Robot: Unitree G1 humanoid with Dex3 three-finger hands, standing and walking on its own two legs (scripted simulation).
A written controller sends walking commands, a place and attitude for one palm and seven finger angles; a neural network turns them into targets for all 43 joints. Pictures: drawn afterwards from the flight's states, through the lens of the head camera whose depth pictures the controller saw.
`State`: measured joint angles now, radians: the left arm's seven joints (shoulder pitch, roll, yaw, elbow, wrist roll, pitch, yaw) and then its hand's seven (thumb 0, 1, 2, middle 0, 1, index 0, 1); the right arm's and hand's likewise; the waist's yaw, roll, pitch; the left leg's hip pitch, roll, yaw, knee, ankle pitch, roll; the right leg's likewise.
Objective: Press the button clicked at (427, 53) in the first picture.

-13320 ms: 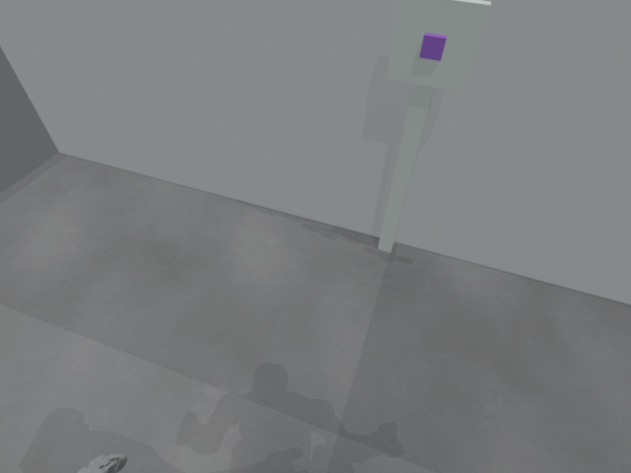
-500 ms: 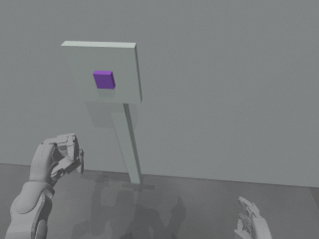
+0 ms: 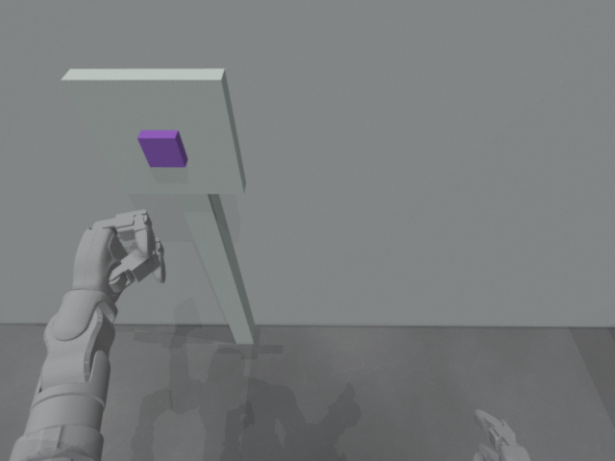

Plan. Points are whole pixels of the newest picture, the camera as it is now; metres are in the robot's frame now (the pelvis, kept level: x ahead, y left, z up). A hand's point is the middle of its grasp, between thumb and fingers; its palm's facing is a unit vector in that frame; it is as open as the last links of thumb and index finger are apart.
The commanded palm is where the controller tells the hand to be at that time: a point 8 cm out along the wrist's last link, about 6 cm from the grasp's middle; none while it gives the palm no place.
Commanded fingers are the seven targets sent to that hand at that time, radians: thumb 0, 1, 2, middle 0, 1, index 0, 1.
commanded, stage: aim a knuckle at the button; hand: left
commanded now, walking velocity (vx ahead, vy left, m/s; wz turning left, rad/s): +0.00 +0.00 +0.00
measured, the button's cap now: (164, 147) +0.53 +0.24 +0.11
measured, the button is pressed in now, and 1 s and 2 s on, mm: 0 0 4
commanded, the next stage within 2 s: press the button with the knuckle in 1.22 s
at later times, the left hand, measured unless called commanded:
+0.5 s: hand (174, 209) +0.43 +0.21 +0.08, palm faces +0.05 -1.00 -0.02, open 3.1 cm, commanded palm +0.41 +0.26 +0.08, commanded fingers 0.00 0.90 0.90 -1.30 -1.50 -1.30 -1.50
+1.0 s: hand (164, 210) +0.43 +0.22 +0.08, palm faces +0.05 -1.00 -0.01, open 3.1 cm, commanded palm +0.40 +0.26 +0.08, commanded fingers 0.00 0.90 0.90 -1.30 -1.50 -1.30 -1.50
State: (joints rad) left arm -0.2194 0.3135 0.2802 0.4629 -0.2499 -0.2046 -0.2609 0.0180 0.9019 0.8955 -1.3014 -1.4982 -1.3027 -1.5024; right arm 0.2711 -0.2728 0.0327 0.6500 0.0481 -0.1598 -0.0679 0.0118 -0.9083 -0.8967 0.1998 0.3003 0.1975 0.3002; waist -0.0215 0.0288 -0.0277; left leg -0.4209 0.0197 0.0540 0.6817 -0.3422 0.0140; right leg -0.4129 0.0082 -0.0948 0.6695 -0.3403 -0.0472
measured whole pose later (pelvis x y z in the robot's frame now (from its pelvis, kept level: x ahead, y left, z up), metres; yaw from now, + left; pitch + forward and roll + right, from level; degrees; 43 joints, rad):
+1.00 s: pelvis +0.00 +0.02 -0.01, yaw -1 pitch +10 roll -2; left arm -0.59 0.39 0.34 0.91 -0.18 -0.36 -0.23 0.02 0.90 0.90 -1.30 -1.50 -1.30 -1.50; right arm 0.36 -0.26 0.03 0.64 0.03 0.02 -0.03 0.01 -0.91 -0.90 0.20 0.30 0.20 0.30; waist -0.08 0.02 -0.07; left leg -0.59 0.03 0.07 0.78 -0.38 0.04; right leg -0.57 0.01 -0.07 0.73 -0.35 -0.02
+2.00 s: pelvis +0.00 +0.01 -0.02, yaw -1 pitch +15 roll -2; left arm -0.82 0.51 0.40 1.16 -0.13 -0.36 -0.27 0.01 0.85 0.90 -1.30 -1.50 -1.30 -1.50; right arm 0.40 -0.28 0.03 0.65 0.02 0.04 -0.04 0.00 -0.91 -0.90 0.20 0.30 0.20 0.30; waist -0.14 0.01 -0.07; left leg -0.70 0.04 0.06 0.83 -0.39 0.03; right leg -0.67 0.02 -0.09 0.77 -0.35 -0.03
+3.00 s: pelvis -0.04 +0.02 -0.03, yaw -1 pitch +18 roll -4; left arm -1.04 0.62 0.40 1.34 -0.07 -0.35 -0.23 0.00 0.76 0.96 -1.30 -1.50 -1.39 -1.50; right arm 0.44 -0.29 0.07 0.66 -0.01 -0.03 -0.02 0.00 -0.91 -0.90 0.20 0.30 0.20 0.30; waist -0.21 0.02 -0.07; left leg -0.88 0.04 0.03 0.93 -0.37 0.05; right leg -0.83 0.02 -0.12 0.84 -0.33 -0.03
